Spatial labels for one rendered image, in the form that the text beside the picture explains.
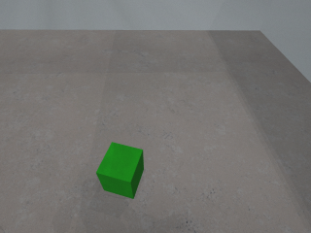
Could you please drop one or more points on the carton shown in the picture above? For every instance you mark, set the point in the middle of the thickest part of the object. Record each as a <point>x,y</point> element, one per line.
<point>121,170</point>

